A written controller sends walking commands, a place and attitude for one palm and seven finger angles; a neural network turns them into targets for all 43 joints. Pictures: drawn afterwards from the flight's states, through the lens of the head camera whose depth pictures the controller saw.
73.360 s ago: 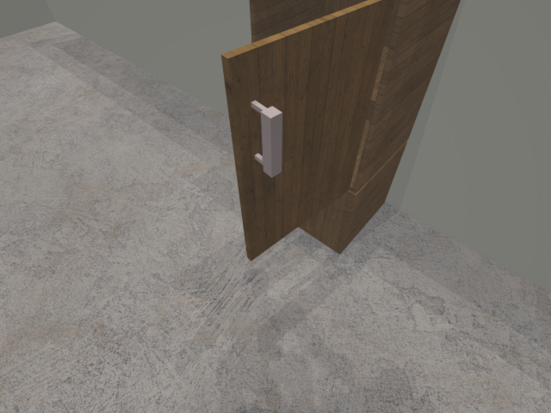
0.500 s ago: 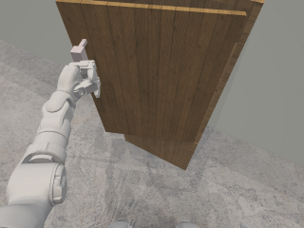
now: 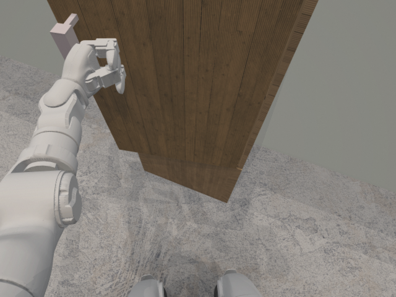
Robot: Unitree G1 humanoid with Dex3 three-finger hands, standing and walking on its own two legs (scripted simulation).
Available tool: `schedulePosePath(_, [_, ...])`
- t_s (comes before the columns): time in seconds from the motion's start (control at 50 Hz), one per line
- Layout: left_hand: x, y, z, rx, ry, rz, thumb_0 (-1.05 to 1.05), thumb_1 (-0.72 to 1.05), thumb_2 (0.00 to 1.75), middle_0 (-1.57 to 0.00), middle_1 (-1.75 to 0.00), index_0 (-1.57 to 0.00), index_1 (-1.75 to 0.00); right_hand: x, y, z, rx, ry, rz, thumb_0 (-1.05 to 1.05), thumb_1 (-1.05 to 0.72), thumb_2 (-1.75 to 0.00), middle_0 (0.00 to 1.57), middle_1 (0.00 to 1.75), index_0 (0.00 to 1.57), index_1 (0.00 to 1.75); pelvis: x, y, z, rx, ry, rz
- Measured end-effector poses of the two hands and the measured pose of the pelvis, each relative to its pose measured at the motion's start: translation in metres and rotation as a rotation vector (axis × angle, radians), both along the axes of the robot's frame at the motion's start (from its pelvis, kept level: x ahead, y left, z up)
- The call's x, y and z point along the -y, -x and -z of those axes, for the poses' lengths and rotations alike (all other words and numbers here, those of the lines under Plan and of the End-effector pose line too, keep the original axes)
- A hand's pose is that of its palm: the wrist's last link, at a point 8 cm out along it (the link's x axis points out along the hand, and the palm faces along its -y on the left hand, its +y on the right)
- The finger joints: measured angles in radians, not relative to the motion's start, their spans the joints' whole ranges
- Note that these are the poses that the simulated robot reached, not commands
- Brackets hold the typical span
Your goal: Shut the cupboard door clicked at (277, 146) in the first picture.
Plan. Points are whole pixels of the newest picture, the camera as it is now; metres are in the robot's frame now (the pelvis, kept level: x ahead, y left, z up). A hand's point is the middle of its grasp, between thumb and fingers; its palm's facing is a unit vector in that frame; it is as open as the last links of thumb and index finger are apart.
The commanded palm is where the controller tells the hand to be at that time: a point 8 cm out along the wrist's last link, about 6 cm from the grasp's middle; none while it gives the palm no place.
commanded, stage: push the door shut along its arc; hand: left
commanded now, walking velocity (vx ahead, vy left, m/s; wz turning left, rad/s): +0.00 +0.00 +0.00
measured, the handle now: (81, 54) +0.58 +0.18 +0.13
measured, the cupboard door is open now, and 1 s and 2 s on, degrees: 13 2 2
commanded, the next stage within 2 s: pull the fist back off the door in 0.58 s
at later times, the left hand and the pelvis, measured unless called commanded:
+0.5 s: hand (128, 59) +0.54 +0.09 +0.15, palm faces -0.40 -0.91 +0.00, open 3.0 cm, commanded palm +0.56 +0.13 +0.14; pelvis +0.01 +0.00 -0.01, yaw -1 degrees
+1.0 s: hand (145, 51) +0.59 +0.06 +0.13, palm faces +0.04 -1.00 -0.07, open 2.8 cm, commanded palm +0.55 +0.10 +0.14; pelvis +0.01 +0.00 -0.02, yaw -1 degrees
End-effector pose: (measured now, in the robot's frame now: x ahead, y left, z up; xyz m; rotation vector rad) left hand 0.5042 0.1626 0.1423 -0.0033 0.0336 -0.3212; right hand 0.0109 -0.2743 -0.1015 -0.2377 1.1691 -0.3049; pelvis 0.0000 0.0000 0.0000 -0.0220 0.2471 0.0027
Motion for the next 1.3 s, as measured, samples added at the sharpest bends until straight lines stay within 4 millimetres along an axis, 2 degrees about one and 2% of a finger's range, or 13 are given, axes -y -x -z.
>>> schedulePosePath(0.12, [0.017, -0.021, -0.004, 0.008, 0.009, 0.023, 0.02, 0.90, 0.90, -1.30, -1.50, -1.30, -1.50, -0.002, 0.012, 0.001, -0.025, -0.005, 0.040, 0.01, -0.90, -0.90, 0.21, 0.30, 0.20, 0.30, 0.000, -0.004, 0.002, -0.024, -0.002, 0.015])
schedulePosePath(0.2, [0.021, -0.029, -0.004, 0.009, 0.008, 0.034, 0.01, 0.89, 0.90, -1.29, -1.50, -1.30, -1.50, -0.004, 0.021, 0.003, -0.054, -0.013, 0.060, 0.01, -0.90, -0.90, 0.21, 0.30, 0.20, 0.30, 0.000, -0.007, 0.003, -0.038, -0.004, 0.024])
schedulePosePath(0.36, [0.017, -0.035, -0.005, -0.003, -0.012, 0.059, -0.01, 0.85, 0.90, -1.29, -1.50, -1.30, -1.50, -0.004, 0.028, 0.003, -0.100, -0.012, 0.071, 0.01, -0.90, -0.90, 0.21, 0.30, 0.20, 0.30, 0.002, -0.010, 0.004, -0.050, 0.000, 0.022])
schedulePosePath(0.56, [0.021, -0.040, -0.006, -0.015, -0.007, 0.101, 0.00, 0.88, 0.94, -1.29, -1.50, -1.30, -1.50, 0.003, 0.023, 0.001, -0.102, 0.034, 0.043, 0.01, -0.90, -0.90, 0.21, 0.30, 0.20, 0.30, 0.000, -0.005, 0.008, -0.064, 0.013, 0.004])
schedulePosePath(0.7, [0.028, -0.047, -0.004, 0.000, -0.003, 0.109, -0.01, 0.92, 0.97, -1.29, -1.50, -1.30, -1.50, 0.002, 0.030, 0.005, -0.122, 0.051, 0.038, 0.01, -0.90, -0.90, 0.21, 0.30, 0.20, 0.30, -0.003, 0.001, 0.014, -0.089, 0.018, -0.001])
schedulePosePath(0.8, [0.035, -0.055, 0.004, -0.043, 0.126, -0.147, -0.01, 0.82, 0.93, -1.30, -1.50, -1.30, -1.50, -0.010, 0.039, 0.008, -0.144, 0.004, 0.020, 0.01, -0.91, -0.90, 0.21, 0.30, 0.20, 0.30, -0.005, 0.001, 0.017, -0.122, 0.021, -0.002])
schedulePosePath(0.88, [0.044, -0.058, 0.007, -0.018, 0.075, -0.347, -0.03, 0.79, 0.90, -1.29, -1.50, -1.30, -1.50, -0.025, 0.047, 0.012, -0.157, -0.059, 0.001, 0.01, -0.91, -0.90, 0.21, 0.30, 0.20, 0.30, -0.004, -0.001, 0.020, -0.143, 0.018, 0.002])
schedulePosePath(0.98, [0.052, -0.059, 0.009, 0.048, -0.060, -0.375, -0.03, 0.84, 0.90, -1.29, -1.50, -1.29, -1.50, -0.041, 0.062, 0.017, -0.186, -0.134, 0.050, 0.01, -0.91, -0.90, 0.21, 0.30, 0.20, 0.30, -0.002, -0.005, 0.019, -0.137, 0.011, 0.017])
schedulePosePath(1.06, [0.055, -0.054, 0.014, -0.021, -0.052, -0.334, -0.02, 0.87, 0.91, -1.29, -1.50, -1.30, -1.50, -0.048, 0.070, 0.013, -0.213, -0.169, 0.098, 0.01, -0.91, -0.90, 0.21, 0.30, 0.20, 0.30, 0.000, -0.011, 0.009, -0.109, 0.003, 0.033])
schedulePosePath(1.12, [0.053, -0.048, 0.014, -0.054, 0.002, -0.332, 0.00, 0.88, 0.91, -1.29, -1.50, -1.30, -1.50, -0.046, 0.068, 0.008, -0.213, -0.171, 0.110, 0.01, -0.91, -0.90, 0.21, 0.30, 0.20, 0.30, 0.002, -0.017, 0.001, -0.086, -0.001, 0.042])
schedulePosePath(1.18, [0.048, -0.041, 0.007, -0.016, 0.036, -0.352, 0.01, 0.89, 0.90, -1.29, -1.50, -1.29, -1.50, -0.038, 0.059, 0.002, -0.191, -0.156, 0.102, 0.01, -0.91, -0.90, 0.21, 0.30, 0.20, 0.30, 0.004, -0.024, -0.004, -0.062, -0.003, 0.046])
schedulePosePath(1.24, [0.042, -0.031, 0.000, 0.052, 0.011, -0.356, 0.01, 0.89, 0.90, -1.29, -1.50, -1.29, -1.50, -0.027, 0.043, -0.002, -0.156, -0.138, 0.086, 0.01, -0.91, -0.90, 0.21, 0.30, 0.20, 0.30, 0.006, -0.029, -0.007, -0.042, -0.005, 0.044])
schedulePosePath(1.3, [0.038, -0.017, 0.001, 0.070, -0.018, -0.338, 0.01, 0.90, 0.90, -1.29, -1.50, -1.29, -1.50, -0.015, 0.022, -0.004, -0.116, -0.123, 0.067, 0.01, -0.91, -0.90, 0.21, 0.30, 0.20, 0.30, 0.008, -0.033, -0.010, -0.019, -0.005, 0.039])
